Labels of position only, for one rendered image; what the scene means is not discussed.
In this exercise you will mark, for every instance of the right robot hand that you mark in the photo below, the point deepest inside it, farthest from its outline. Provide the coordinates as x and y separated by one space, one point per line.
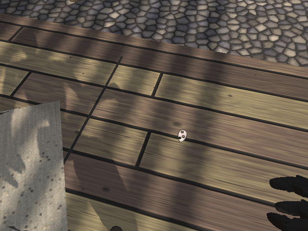
298 185

